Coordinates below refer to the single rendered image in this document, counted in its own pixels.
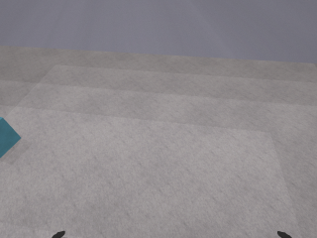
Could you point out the carton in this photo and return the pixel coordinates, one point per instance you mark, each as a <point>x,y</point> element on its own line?
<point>8,137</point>

